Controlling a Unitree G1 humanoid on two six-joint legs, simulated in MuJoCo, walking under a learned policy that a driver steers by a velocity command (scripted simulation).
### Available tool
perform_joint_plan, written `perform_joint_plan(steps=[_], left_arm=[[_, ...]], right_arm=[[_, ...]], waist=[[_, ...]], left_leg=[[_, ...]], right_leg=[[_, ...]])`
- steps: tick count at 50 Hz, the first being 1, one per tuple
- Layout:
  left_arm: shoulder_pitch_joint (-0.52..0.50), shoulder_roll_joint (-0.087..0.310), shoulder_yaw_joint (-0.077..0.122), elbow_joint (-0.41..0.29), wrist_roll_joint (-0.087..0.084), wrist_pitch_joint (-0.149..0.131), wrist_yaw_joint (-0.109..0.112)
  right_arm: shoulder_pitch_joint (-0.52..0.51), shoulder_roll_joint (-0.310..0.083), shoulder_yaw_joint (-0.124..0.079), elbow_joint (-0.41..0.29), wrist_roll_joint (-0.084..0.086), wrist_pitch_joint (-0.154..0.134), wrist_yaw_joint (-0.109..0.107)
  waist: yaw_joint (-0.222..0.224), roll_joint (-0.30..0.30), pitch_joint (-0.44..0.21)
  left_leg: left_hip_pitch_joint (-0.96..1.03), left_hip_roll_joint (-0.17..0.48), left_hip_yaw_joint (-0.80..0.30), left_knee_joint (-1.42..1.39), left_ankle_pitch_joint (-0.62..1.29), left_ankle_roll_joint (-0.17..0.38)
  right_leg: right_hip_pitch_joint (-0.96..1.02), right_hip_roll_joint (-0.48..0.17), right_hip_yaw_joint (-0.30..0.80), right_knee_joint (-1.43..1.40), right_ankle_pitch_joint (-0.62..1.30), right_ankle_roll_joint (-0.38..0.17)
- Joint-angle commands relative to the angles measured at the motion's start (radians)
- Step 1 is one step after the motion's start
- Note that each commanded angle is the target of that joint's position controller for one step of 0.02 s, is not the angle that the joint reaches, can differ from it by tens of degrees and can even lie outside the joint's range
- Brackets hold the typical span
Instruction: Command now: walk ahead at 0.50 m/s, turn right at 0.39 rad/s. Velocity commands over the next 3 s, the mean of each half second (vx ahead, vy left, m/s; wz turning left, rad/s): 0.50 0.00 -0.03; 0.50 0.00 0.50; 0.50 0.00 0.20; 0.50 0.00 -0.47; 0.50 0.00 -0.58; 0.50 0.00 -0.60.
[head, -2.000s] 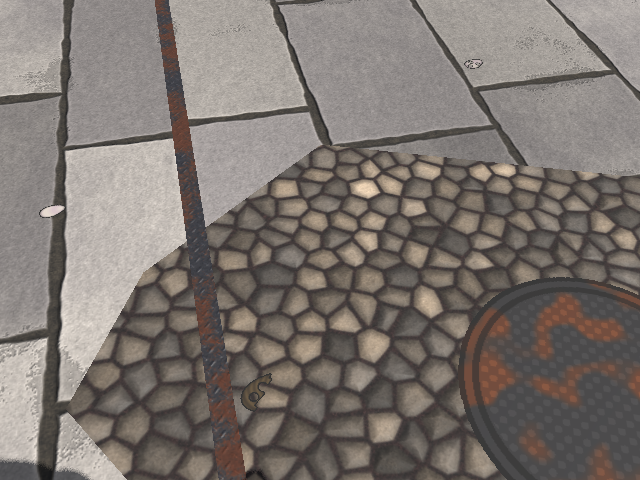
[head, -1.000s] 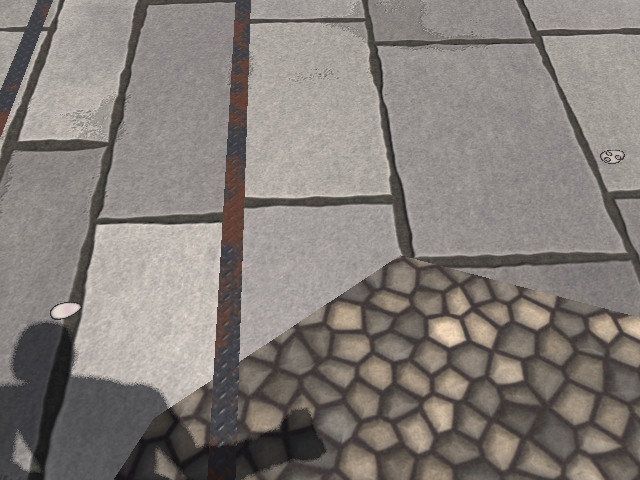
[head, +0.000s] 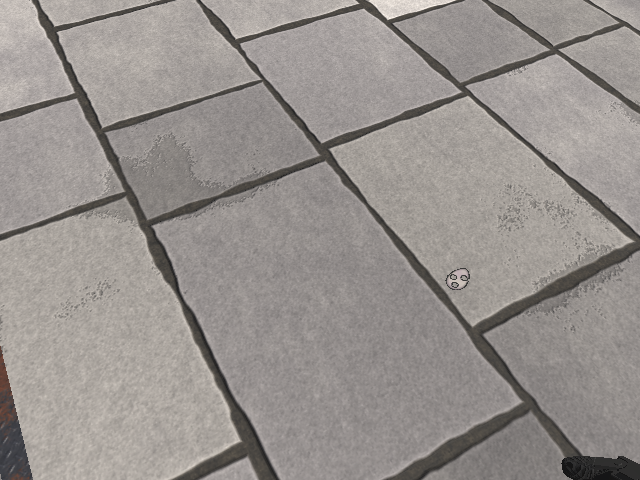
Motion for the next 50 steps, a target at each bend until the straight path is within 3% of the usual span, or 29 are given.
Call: perform_joint_plan(steps=[1, 2, 3, 5, 9, 12, 15, 17, 19, 20, 21, 22, 23, 24, 25, 26, 27, 29, 32, 35, 38, 41, 43, 45, 46, 47, 48, 49, 50], left_arm=[[0.008, 0.135, 0.014, -0.078, -0.010, -0.024, -0.002], [-0.059, 0.121, 0.012, -0.093, 0.003, -0.024, 0.000], [-0.100, 0.106, 0.013, -0.107, 0.014, -0.030, -0.003], [-0.086, 0.070, 0.008, -0.108, 0.009, -0.032, -0.013], [-0.162, 0.020, -0.015, -0.135, 0.021, -0.033, -0.020], [-0.256, 0.002, -0.027, -0.151, 0.020, -0.044, -0.030], [-0.337, 0.013, -0.025, -0.171, 0.011, -0.056, -0.039], [-0.364, 0.032, -0.018, -0.183, 0.007, -0.065, -0.047], [-0.323, 0.061, -0.005, -0.174, 0.007, -0.074, -0.049], [-0.248, 0.085, 0.010, -0.151, 0.010, -0.075, -0.044], [-0.122, 0.130, 0.032, -0.119, 0.019, -0.076, -0.033], [0.054, 0.210, 0.053, -0.101, 0.038, -0.071, -0.020], [0.080, 0.247, 0.058, -0.083, 0.040, -0.057, -0.026], [0.060, 0.155, 0.036, -0.085, 0.030, -0.057, -0.029], [0.007, 0.112, 0.022, -0.082, 0.021, -0.060, -0.029], [-0.060, 0.086, 0.011, -0.082, 0.025, -0.063, -0.032], [-0.108, 0.057, 0.005, -0.078, 0.030, -0.067, -0.035], [-0.153, 0.039, 0.006, -0.062, 0.037, -0.081, -0.034], [-0.152, 0.067, 0.019, -0.031, 0.038, -0.093, -0.026], [-0.137, 0.094, 0.029, -0.005, 0.039, -0.088, -0.016], [-0.108, 0.125, 0.037, 0.016, 0.031, -0.078, -0.008], [-0.066, 0.150, 0.046, 0.044, 0.016, -0.062, -0.007], [-0.054, 0.167, 0.053, 0.057, 0.005, -0.047, -0.007], [-0.065, 0.198, 0.061, 0.057, -0.003, -0.034, -0.002], [-0.076, 0.208, 0.063, 0.055, -0.008, -0.025, 0.000], [-0.082, 0.193, 0.055, 0.050, -0.009, -0.021, 0.003], [-0.051, 0.129, 0.030, 0.030, 0.028, -0.028, 0.004], [0.018, 0.012, -0.009, -0.026, 0.048, -0.059, -0.009], [-0.111, 0.113, 0.009, -0.035, 0.006, -0.091, -0.021]], right_arm=[[0.241, -0.132, -0.050, 0.004, 0.013, 0.006, -0.001], [0.198, -0.123, -0.042, -0.002, 0.001, 0.012, 0.000], [0.174, -0.108, -0.037, 0.007, -0.003, 0.015, -0.001], [0.170, -0.086, -0.027, 0.021, -0.005, 0.011, -0.004], [0.200, -0.140, -0.040, 0.053, 0.015, 0.012, -0.009], [0.226, -0.163, -0.043, 0.073, 0.024, 0.025, -0.013], [0.288, -0.176, -0.044, 0.103, 0.035, 0.040, -0.014], [0.306, -0.185, -0.047, 0.114, 0.040, 0.050, -0.017], [0.296, -0.199, -0.052, 0.119, 0.041, 0.061, -0.023], [0.287, -0.194, -0.049, 0.117, 0.040, 0.063, -0.025], [0.286, -0.160, -0.037, 0.113, 0.032, 0.061, -0.025], [0.279, -0.082, -0.009, 0.077, 0.002, 0.057, -0.025], [0.407, -0.017, 0.009, 0.063, 0.027, 0.042, -0.027], [0.360, -0.124, -0.019, 0.078, 0.047, 0.041, -0.029], [0.284, -0.156, -0.033, 0.058, 0.053, 0.042, -0.028], [0.253, -0.144, -0.033, 0.055, 0.046, 0.048, -0.030], [0.238, -0.133, -0.037, 0.053, 0.035, 0.056, -0.030], [0.255, -0.094, -0.036, 0.055, 0.039, 0.079, -0.024], [0.208, -0.069, -0.034, 0.026, 0.032, 0.098, -0.023], [0.142, -0.056, -0.027, 0.000, 0.030, 0.097, -0.009], [0.036, -0.043, -0.016, -0.036, 0.028, 0.091, 0.012], [-0.046, -0.049, -0.014, -0.080, 0.029, 0.093, 0.027], [-0.070, -0.063, -0.019, -0.105, 0.028, 0.096, 0.036], [-0.025, -0.095, -0.037, -0.113, 0.025, 0.101, 0.038], [0.074, -0.127, -0.056, -0.093, 0.026, 0.104, 0.036], [0.241, -0.182, -0.090, -0.047, 0.030, 0.109, 0.024], [0.375, -0.279, -0.122, -0.019, 0.036, 0.120, 0.000], [0.312, -0.354, -0.119, -0.047, 0.035, 0.104, 0.003], [0.332, -0.260, -0.095, -0.064, 0.031, 0.088, 0.013]], waist=[[-0.130, 0.161, -0.104], [-0.116, 0.087, -0.053], [-0.103, 0.082, -0.006], [-0.070, 0.132, -0.008], [-0.078, 0.111, 0.004], [-0.109, 0.106, 0.017], [-0.133, 0.108, 0.033], [-0.125, 0.117, 0.039], [-0.080, 0.126, 0.023], [-0.034, 0.119, -0.015], [0.025, 0.099, -0.100], [0.092, -0.044, -0.264], [0.033, -0.306, -0.362], [0.057, -0.181, -0.266], [0.048, -0.134, -0.148], [0.016, -0.086, -0.091], [-0.010, -0.085, -0.044], [-0.050, -0.102, -0.015], [-0.061, -0.051, 0.019], [-0.046, -0.030, 0.036], [-0.007, -0.013, 0.066], [0.018, -0.008, 0.093], [0.013, -0.016, 0.093], [-0.031, -0.051, 0.037], [-0.092, -0.054, -0.023], [-0.179, -0.029, -0.110], [-0.211, 0.133, -0.198], [-0.086, 0.312, -0.304], [-0.173, 0.164, -0.331]], left_leg=[[0.603, 0.387, -0.617, -0.277, -0.408, 0.193], [0.495, 0.343, -0.499, -0.286, -0.269, 0.177], [0.421, 0.309, -0.418, -0.302, -0.150, 0.182], [0.358, 0.264, -0.314, -0.337, -0.017, 0.180], [0.344, 0.271, -0.214, -0.392, 0.132, 0.218], [0.320, 0.238, -0.133, -0.403, 0.157, 0.196], [0.314, 0.237, -0.131, -0.381, 0.159, 0.184], [0.343, 0.260, -0.164, -0.349, 0.145, 0.170], [0.356, 0.273, -0.189, -0.292, 0.161, 0.145], [0.336, 0.247, -0.170, -0.214, 0.237, 0.123], [0.272, 0.189, -0.128, -0.048, 0.262, 0.090], [0.084, 0.108, -0.067, 0.276, -0.009, 0.043], [-0.221, 0.009, -0.037, 0.560, -0.457, 0.002], [-0.308, 0.059, -0.111, 0.680, -0.424, 0.001], [-0.343, 0.094, -0.102, 0.696, -0.330, 0.008], [-0.304, 0.128, -0.087, 0.674, -0.253, 0.003], [-0.277, 0.151, -0.088, 0.638, -0.200, -0.001], [-0.200, 0.175, -0.086, 0.606, -0.142, -0.010], [-0.238, 0.182, -0.091, 0.541, -0.060, -0.029], [-0.245, 0.177, -0.076, 0.378, 0.080, -0.032], [-0.215, 0.164, -0.018, 0.224, 0.172, -0.017], [-0.227, 0.156, 0.015, 0.132, 0.141, 0.012], [-0.215, 0.134, 0.048, 0.098, 0.065, 0.040], [-0.098, 0.070, 0.110, 0.090, -0.039, 0.080], [0.036, 0.022, 0.139, 0.072, -0.063, 0.107], [0.285, -0.024, 0.138, 0.015, -0.008, 0.145], [0.583, 0.136, -0.127, -0.004, 0.026, 0.212], [0.822, 0.350, -0.720, -0.164, -0.206, 0.400], [0.823, 0.371, -0.778, -0.268, -0.277, 0.378]], right_leg=[[-0.576, -0.078, -0.021, 0.418, 0.075, 0.018], [-0.542, -0.107, -0.051, 0.392, 0.135, 0.019], [-0.531, -0.131, -0.054, 0.333, 0.178, 0.019], [-0.460, -0.163, -0.082, 0.247, 0.211, 0.019], [-0.473, -0.189, -0.140, 0.038, 0.292, 0.045], [-0.407, -0.177, -0.172, -0.160, 0.447, 0.053], [-0.326, -0.136, -0.189, -0.286, 0.521, 0.063], [-0.294, -0.125, -0.177, -0.343, 0.506, 0.052], [-0.197, -0.114, -0.177, -0.402, 0.477, 0.030], [-0.071, -0.102, -0.189, -0.437, 0.469, 0.010], [0.129, -0.135, -0.168, -0.435, 0.467, -0.021], [0.410, -0.351, 0.044, -0.407, 0.469, -0.086], [0.599, -0.531, 0.433, -0.519, 0.240, -0.212], [0.509, -0.494, 0.447, -0.579, 0.092, -0.190], [0.400, -0.463, 0.300, -0.597, 0.111, -0.160], [0.287, -0.420, 0.197, -0.625, 0.210, -0.144], [0.204, -0.387, 0.114, -0.658, 0.290, -0.140], [0.105, -0.355, -0.008, -0.713, 0.402, -0.134], [0.083, -0.364, -0.118, -0.751, 0.529, -0.150], [0.106, -0.351, -0.222, -0.763, 0.575, -0.141], [0.127, -0.350, -0.304, -0.768, 0.583, -0.125], [0.213, -0.375, -0.344, -0.744, 0.598, -0.107], [0.275, -0.390, -0.369, -0.690, 0.702, -0.090], [0.307, -0.387, -0.403, -0.551, 1.032, -0.067], [0.292, -0.370, -0.425, -0.401, 1.167, -0.051], [0.192, -0.329, -0.451, -0.180, 1.146, -0.017], [-0.083, -0.272, -0.455, 0.152, 0.706, 0.035], [-0.470, -0.059, -0.281, 0.442, -0.085, 0.085], [-0.570, -0.091, -0.114, 0.507, -0.057, 0.065]])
